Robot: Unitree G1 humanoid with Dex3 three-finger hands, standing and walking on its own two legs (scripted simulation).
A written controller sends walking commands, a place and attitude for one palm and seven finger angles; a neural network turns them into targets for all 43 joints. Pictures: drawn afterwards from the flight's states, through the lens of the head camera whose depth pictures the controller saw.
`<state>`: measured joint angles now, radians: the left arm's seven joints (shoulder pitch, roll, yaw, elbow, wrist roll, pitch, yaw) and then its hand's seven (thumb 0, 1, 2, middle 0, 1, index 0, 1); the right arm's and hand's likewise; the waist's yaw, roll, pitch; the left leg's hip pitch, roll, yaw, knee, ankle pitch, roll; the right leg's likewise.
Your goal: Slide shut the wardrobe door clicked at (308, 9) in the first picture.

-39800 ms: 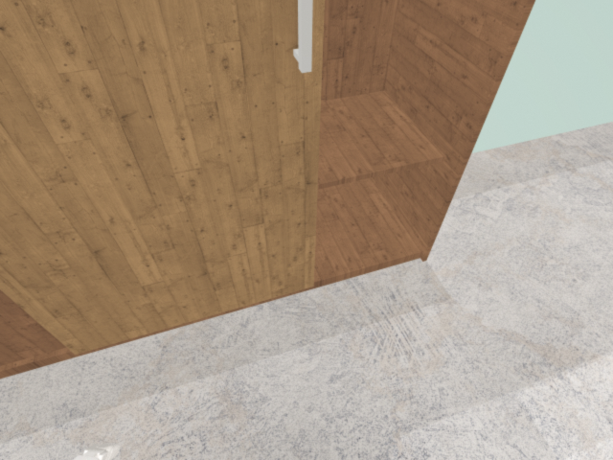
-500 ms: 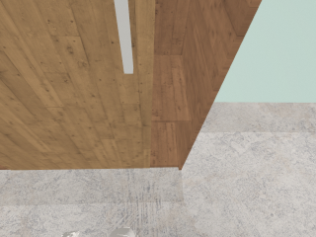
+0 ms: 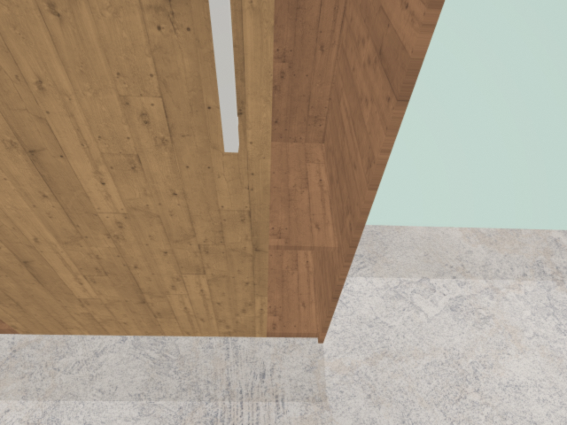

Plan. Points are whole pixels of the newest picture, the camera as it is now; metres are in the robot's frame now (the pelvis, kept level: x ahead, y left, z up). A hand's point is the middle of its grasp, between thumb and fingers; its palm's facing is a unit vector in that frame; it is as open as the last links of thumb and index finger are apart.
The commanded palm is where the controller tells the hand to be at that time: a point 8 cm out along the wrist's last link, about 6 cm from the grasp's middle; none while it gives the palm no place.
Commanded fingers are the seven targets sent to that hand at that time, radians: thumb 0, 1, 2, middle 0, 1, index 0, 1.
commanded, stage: come to a stop and stand still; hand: left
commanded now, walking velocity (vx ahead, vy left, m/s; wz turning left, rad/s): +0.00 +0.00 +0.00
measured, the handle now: (227, 67) +0.48 +0.10 +0.27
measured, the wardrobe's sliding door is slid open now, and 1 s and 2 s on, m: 0.18 0.18 0.18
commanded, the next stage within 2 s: look again from close up in 0.54 s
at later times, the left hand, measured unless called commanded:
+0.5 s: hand out of the picture -0.02 +0.23 -0.16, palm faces +0.00 -0.96 -0.28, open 7.4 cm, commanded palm none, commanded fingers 0.00 0.90 0.90 -0.20 -0.30 -0.20 -0.30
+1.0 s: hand out of the picture +0.03 +0.24 -0.16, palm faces -0.02 -0.96 -0.29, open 7.3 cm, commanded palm none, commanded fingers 0.00 0.90 0.90 -0.20 -0.30 -0.20 -0.30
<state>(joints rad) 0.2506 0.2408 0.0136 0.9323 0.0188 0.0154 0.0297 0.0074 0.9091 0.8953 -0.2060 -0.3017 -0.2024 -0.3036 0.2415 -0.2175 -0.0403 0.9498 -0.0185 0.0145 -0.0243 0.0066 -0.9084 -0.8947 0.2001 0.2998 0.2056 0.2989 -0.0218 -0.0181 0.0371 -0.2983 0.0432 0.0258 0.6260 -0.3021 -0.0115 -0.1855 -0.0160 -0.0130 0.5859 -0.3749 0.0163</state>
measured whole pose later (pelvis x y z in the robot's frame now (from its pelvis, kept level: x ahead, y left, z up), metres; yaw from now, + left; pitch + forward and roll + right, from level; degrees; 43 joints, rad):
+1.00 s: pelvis -0.01 +0.02 +0.01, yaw +0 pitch -1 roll +0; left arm 0.21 0.28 0.00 1.09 0.02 0.00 0.02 0.01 0.91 0.90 -0.21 -0.30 -0.20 -0.30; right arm 0.16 -0.28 -0.01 1.09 -0.01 0.00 0.00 0.01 -0.91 -0.89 0.20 0.30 0.21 0.30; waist 0.00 -0.01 0.04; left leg -0.22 0.00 0.05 0.43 -0.19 0.02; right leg -0.13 -0.05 0.00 0.42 -0.27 0.05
